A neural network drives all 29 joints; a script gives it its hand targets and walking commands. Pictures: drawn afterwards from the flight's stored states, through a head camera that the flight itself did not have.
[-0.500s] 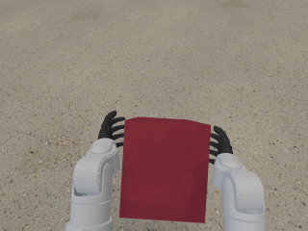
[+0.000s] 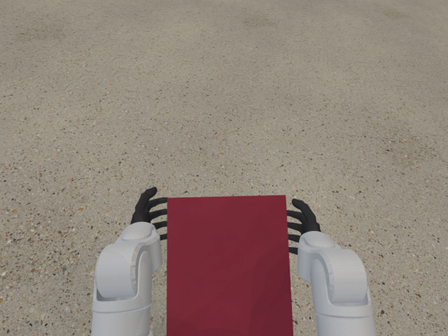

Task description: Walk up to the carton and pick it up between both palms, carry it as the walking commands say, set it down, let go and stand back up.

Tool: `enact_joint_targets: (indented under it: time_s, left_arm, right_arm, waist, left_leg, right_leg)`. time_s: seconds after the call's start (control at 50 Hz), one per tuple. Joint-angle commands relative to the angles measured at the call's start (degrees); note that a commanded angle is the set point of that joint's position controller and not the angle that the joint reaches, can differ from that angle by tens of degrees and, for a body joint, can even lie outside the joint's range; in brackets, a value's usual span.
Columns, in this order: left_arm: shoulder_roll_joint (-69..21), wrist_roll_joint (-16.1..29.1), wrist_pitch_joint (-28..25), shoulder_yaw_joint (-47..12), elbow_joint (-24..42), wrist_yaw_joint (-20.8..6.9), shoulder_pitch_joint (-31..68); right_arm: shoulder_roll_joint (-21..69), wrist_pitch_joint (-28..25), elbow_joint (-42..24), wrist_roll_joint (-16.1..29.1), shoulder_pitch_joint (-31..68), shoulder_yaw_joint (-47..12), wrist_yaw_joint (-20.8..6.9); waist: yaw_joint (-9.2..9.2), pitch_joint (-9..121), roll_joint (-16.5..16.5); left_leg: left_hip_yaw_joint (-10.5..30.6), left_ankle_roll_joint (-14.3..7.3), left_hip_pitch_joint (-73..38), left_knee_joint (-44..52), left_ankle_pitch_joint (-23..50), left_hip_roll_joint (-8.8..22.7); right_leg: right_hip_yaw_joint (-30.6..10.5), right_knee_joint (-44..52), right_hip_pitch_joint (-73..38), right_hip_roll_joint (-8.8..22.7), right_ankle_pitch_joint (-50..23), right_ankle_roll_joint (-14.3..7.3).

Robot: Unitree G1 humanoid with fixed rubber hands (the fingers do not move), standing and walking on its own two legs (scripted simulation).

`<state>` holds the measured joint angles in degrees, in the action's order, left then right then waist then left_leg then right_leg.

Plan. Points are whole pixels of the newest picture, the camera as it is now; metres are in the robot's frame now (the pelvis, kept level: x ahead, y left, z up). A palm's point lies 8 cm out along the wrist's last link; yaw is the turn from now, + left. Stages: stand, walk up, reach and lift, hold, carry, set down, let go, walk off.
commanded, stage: carry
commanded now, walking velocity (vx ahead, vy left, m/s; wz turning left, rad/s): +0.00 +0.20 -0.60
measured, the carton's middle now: (225, 250) +0.32 +0.02 -0.05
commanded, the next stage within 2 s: none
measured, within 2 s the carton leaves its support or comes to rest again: neither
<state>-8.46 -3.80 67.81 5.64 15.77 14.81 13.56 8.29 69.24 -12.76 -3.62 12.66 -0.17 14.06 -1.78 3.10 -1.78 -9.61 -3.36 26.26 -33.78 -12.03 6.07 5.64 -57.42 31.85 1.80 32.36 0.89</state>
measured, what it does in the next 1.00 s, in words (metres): steps to the left, turning right: right foot, then left foot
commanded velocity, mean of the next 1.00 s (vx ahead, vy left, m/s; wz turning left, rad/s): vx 0.00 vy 0.20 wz -0.60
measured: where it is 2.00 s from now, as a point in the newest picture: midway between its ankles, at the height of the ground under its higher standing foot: outside the picture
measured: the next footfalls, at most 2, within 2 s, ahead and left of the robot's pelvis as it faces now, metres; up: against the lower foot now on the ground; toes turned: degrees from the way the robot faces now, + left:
right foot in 0.22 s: -0.04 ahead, -0.06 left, +0.00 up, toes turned -18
left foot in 0.58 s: +0.09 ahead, +0.23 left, +0.00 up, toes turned -14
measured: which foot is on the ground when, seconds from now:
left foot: down 0.00-0.22, up 0.24-0.56, down 0.58-0.94, up 0.96-1.00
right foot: up 0.00-0.20, down 0.22-0.58, up 0.60-0.92, down 0.94-1.00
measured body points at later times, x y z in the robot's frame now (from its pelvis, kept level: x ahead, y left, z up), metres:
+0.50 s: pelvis -0.04 +0.11 +0.00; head -0.01 +0.09 +0.45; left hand +0.29 +0.12 +0.09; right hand +0.18 -0.13 +0.07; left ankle +0.06 +0.23 -0.68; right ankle -0.07 -0.04 -0.73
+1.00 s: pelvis -0.04 +0.24 +0.00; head -0.03 +0.21 +0.44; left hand +0.28 +0.17 +0.09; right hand +0.10 -0.04 +0.06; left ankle +0.05 +0.26 -0.71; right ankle -0.11 +0.17 -0.73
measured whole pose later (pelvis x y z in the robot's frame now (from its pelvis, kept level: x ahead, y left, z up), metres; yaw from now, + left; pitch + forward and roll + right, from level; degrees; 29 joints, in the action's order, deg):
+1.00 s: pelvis -0.04 +0.24 +0.00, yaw -36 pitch +5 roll +0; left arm -8.7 -3.7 64.7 0.7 17.2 13.0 14.6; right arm 7.7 67.6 -20.7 -3.6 8.7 2.0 15.4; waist -1.3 1.8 2.6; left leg -14.9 -2.0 30.4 -42.1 -21.1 3.8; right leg 7.1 -33.5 20.1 1.1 17.5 -2.3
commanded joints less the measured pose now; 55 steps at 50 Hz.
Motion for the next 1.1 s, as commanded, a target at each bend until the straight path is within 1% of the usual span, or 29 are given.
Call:
enact_joint_targets:
  time_s: [0.0, 0.04, 0.06, 0.08, 0.1, 0.12, 0.14, 0.18, 0.2, 0.24, 0.3, 0.32, 0.38, 0.4, 0.48, 0.5, 0.54, 0.56, 0.6, 0.66, 0.7, 0.76, 0.84, 0.86, 0.9, 0.92, 0.94, 1.0, 1.08]
  left_arm:
    - [-63.3, 21.93, -2.73, -39.81, 8.18, -14.3, 19.81]
    - [-63.96, 21.33, -2.4, -39.06, 5.64, -14.15, 19.39]
    - [-63.09, 19.97, -1.95, -38.92, 4.79, -14.07, 15.75]
    - [-61.55, 18.96, -1.71, -36.83, 3.66, -13.92, 14.5]
    - [-60.32, 19.0, -1.84, -37.65, 4.67, -13.85, 12.63]
    - [-58.98, 18.61, -2.14, -37.1, 4.81, -13.77, 11.85]
    - [-59.65, 18.19, -1.78, -35.7, 3.08, -14.12, 13.09]
    - [-58.05, 15.95, -1.37, -32.67, 0.42, -13.78, 10.9]
    - [-59.25, 17.24, -1.81, -33.93, 0.95, -14.17, 11.64]
    - [-57.87, 15.82, -2.51, -31.28, 3.06, -14.22, 11.11]
    - [-60.66, 17.47, -3.14, -33.25, 7.21, -14.12, 18.91]
    - [-59.76, 16.66, -3.35, -32.69, 7.54, -14.22, 17.81]
    - [-59.56, 16.49, -3.6, -33.16, 9.1, -13.42, 15.37]
    - [-59.96, 15.73, -2.94, -32.36, 7.45, -13.05, 13.99]
    - [-55.76, 13.6, -2.93, -31.17, 8.26, -11.71, 11.76]
    - [-56.74, 13.91, -2.36, -30.35, 5.29, -11.76, 8.52]
    - [-57.8, 13.8, -1.74, -31.24, 5.23, -11.73, 11.03]
    - [-57.66, 14.78, -1.56, -31.1, 5.33, -11.63, 12.41]
    - [-59.41, 16.19, -0.72, -34.73, 3.86, -12.38, 14.15]
    - [-59.73, 19.61, -1.16, -38.6, 7.19, -13.99, 20.06]
    - [-62.44, 21.22, -1.51, -39.9, 6.44, -14.5, 20.72]
    - [-61.13, 22.97, -2.71, -41.18, 12.02, -14.65, 23.34]
    - [-59.87, 19.94, -2.19, -39.62, 9.81, -14.19, 18.56]
    - [-59.38, 18.83, -1.78, -37.73, 6.91, -14.01, 12.42]
    - [-56.31, 16.5, -1.2, -32.82, 0.49, -14.13, 7.44]
    - [-56.21, 16.28, -1.71, -33.39, 2.08, -14.35, 10.66]
    - [-58.61, 16.39, -1.73, -34.64, 3.12, -14.65, 10.87]
    - [-59.86, 16.46, -3.0, -31.21, 2.98, -14.8, 12.01]
    - [-58.4, 15.5, -3.71, -31.92, 9.35, -13.62, 16.58]
  right_arm:
    - [55.46, -8.48, -20.43, 17.66, 24.94, -21.94, -11.11]
    - [55.78, -7.94, -20.56, 17.85, 26.99, -23.55, -11.08]
    - [55.15, -7.71, -20.67, 17.41, 24.81, -24.76, -11.07]
    - [55.4, -6.99, -20.68, 17.97, 26.15, -25.96, -10.92]
    - [53.55, -7.2, -21.66, 18.2, 24.55, -26.28, -10.95]
    - [54.38, -6.59, -18.82, 17.79, 21.66, -26.61, -10.83]
    - [55.46, -6.15, -18.89, 18.74, 24.88, -28.51, -10.91]
    - [55.49, -5.3, -19.88, 20.44, 29.54, -30.54, -11.02]
    - [55.45, -5.88, -22.7, 20.9, 31.11, -30.25, -10.97]
    - [56.66, -5.34, -21.28, 21.82, 29.61, -32.27, -11.5]
    - [59.67, -5.72, -17.9, 22.49, 30.25, -30.97, -12.49]
    - [58.54, -5.9, -20.77, 22.11, 31.5, -31.17, -12.26]
    - [58.06, -6.39, -22.64, 23.36, 30.32, -31.37, -12.4]
    - [57.56, -5.56, -24.09, 23.81, 32.34, -32.34, -12.35]
    - [56.73, -4.35, -17.32, 22.68, 24.07, -31.06, -12.55]
    - [55.3, -4.11, -18.82, 22.25, 23.89, -30.21, -12.06]
    - [53.64, -4.34, -22.13, 22.19, 28.94, -28.56, -12.36]
    - [53.35, -4.0, -21.41, 21.64, 27.39, -28.06, -11.8]
    - [54.94, -3.79, -15.23, 19.18, 21.47, -25.96, -11.88]
    - [55.67, -5.47, -14.27, 16.61, 18.29, -23.14, -11.28]
    - [55.54, -6.68, -19.25, 16.94, 23.5, -22.93, -11.11]
    - [55.32, -7.97, -21.27, 17.25, 23.26, -22.82, -10.59]
    - [56.26, -7.16, -22.19, 18.24, 24.74, -25.93, -10.89]
    - [54.68, -6.72, -22.2, 18.73, 22.43, -26.91, -10.77]
    - [53.97, -5.25, -20.91, 19.01, 24.06, -29.43, -9.87]
    - [54.65, -5.56, -21.72, 19.91, 28.76, -30.14, -10.41]
    - [55.34, -5.29, -22.98, 20.01, 28.54, -30.76, -10.96]
    - [58.34, -5.52, -22.4, 22.0, 29.82, -33.13, -10.95]
    - [58.57, -5.52, -21.71, 23.1, 29.93, -32.14, -11.88]
  waist:
    - [2.83, 24.0, 12.27]
    - [2.93, 27.28, 8.32]
    - [2.41, 25.94, 13.31]
    - [2.59, 23.83, 8.22]
    - [2.39, 24.53, 12.9]
    - [2.14, 25.45, 7.93]
    - [1.1, 24.73, 4.03]
    - [0.5, 22.73, -16.28]
    - [1.1, 22.8, -16.16]
    - [0.9, 20.05, -12.27]
    - [2.07, 19.49, -0.4]
    - [1.82, 18.96, -5.19]
    - [1.83, 18.95, -1.66]
    - [1.25, 17.7, -8.31]
    - [2.19, 22.48, -13.43]
    - [2.55, 22.42, -10.16]
    - [2.81, 26.16, 12.93]
    - [2.38, 25.49, 16.25]
    - [2.88, 22.99, 15.53]
    - [2.52, 19.95, 14.66]
    - [2.47, 21.21, 12.64]
    - [2.89, 23.51, 13.46]
    - [1.78, 23.56, 11.66]
    - [0.6, 25.81, 7.66]
    - [1.08, 25.26, -21.28]
    - [0.75, 19.62, -15.57]
    - [0.73, 20.15, -12.03]
    - [1.51, 18.97, -9.37]
    - [1.03, 19.42, -3.62]
  left_leg:
    - [9.28, -4.22, -20.48, 15.17, -7.8, 12.96]
    - [8.48, -4.81, -25.19, 14.45, -5.15, 13.13]
    - [7.05, -4.31, -20.26, 15.57, -9.43, 13.05]
    - [8.97, -5.3, -16.85, 16.49, -8.96, 13.95]
    - [9.21, -4.01, -16.09, 17.08, -10.85, 13.28]
    - [5.34, -4.08, -17.57, 14.27, -4.94, 12.52]
    - [2.95, -1.12, -11.95, 10.35, -2.18, 10.9]
    - [1.15, 2.68, 10.35, -6.78, -12.1, 3.56]
    - [4.74, 4.0, 21.18, -16.73, -18.43, -0.2]
    - [11.75, 3.56, 23.11, -28.03, -13.8, -0.03]
    - [8.14, 6.82, 18.18, -24.05, -10.91, -1.48]
    - [7.21, 6.86, 16.13, -27.25, -8.35, -1.55]
    - [6.45, 8.21, 12.33, -26.52, -10.52, -2.61]
    - [5.48, 8.21, 10.07, -20.66, -10.28, -2.29]
    - [1.93, 7.72, -3.6, -0.07, -1.59, -5.29]
    - [2.33, 7.36, -10.41, 6.36, 1.3, -3.9]
    - [25.91, 0.14, -23.01, 15.43, 16.85, 16.88]
    - [25.95, -4.65, -24.65, 13.59, 22.58, 21.0]
    - [16.47, -5.73, -22.67, 10.93, 15.8, 15.57]
    - [9.1, -4.97, -20.65, 8.28, 24.37, 11.93]
    - [4.3, -3.45, -21.69, 10.08, 14.21, 10.66]
    - [8.17, -3.02, -22.61, 14.67, -5.97, 12.65]
    - [4.33, -1.24, -16.35, 14.78, -8.97, 10.73]
    - [1.93, 0.78, -12.81, 9.97, -3.6, 9.31]
    - [1.68, 4.22, 12.22, -11.7, -18.06, 1.06]
    - [7.36, 4.17, 20.24, -18.36, -17.31, 0.13]
    - [8.55, 5.0, 20.11, -24.2, -15.85, 0.43]
    - [8.32, 6.16, 17.68, -24.57, -9.74, -0.99]
    - [4.52, 7.79, 12.17, -19.3, -9.94, -3.02]
  right_leg:
    - [2.05, 0.04, 0.5, 0.37, -6.24, -1.0]
    - [3.43, 6.96, -2.09, -0.48, -7.55, -1.67]
    - [3.92, 9.38, -5.66, -0.06, -7.52, -1.77]
    - [5.03, 13.18, -7.69, -0.63, -7.98, -2.64]
    - [3.97, 14.02, -9.46, -0.42, -7.66, -3.4]
    - [5.65, 22.95, -13.08, -1.32, -12.45, -3.58]
    - [1.97, 33.4, -21.53, 1.61, -17.14, -4.86]
    - [-26.64, 38.74, -37.04, 21.16, -36.75, -10.29]
    - [-32.55, 36.26, -39.8, 26.16, -43.95, -14.75]
    - [-23.47, 31.59, -40.29, 21.61, -54.41, -14.19]
    - [-12.4, 29.32, -34.63, 15.71, -54.31, -9.28]
    - [-12.77, 30.51, -29.33, 15.64, -52.13, -9.42]
    - [-16.44, 32.89, -25.37, 14.66, -40.95, -10.03]
    - [-17.31, 31.51, -23.44, 15.35, -48.95, -10.36]
    - [-11.08, 25.09, -22.81, 10.23, -49.66, -4.71]
    - [-11.05, 24.33, -17.65, 9.86, -40.47, -3.35]
    - [-1.97, 8.26, -1.84, -1.42, -5.03, 1.68]
    - [-0.25, -1.18, 3.04, -1.71, 7.37, 1.6]
    - [-0.97, -5.46, 6.23, 1.33, 4.78, 0.91]
    - [0.86, -0.57, 3.49, 1.12, -0.84, -0.26]
    - [3.25, 3.8, -0.12, -0.32, -3.01, 0.33]
    - [3.92, 9.07, -4.03, -1.15, -5.79, -0.85]
    - [5.78, 24.96, -15.43, -1.17, -12.6, -3.32]
    - [1.18, 36.21, -24.97, 2.41, -16.83, -5.18]
    - [-32.3, 38.38, -38.53, 25.23, -30.93, -11.48]
    - [-30.84, 36.21, -37.55, 25.15, -45.61, -15.21]
    - [-24.46, 34.98, -37.16, 24.09, -43.25, -14.85]
    - [-13.21, 29.62, -37.23, 16.35, -60.92, -9.67]
    - [-13.47, 28.46, -30.61, 14.62, -58.28, -8.87]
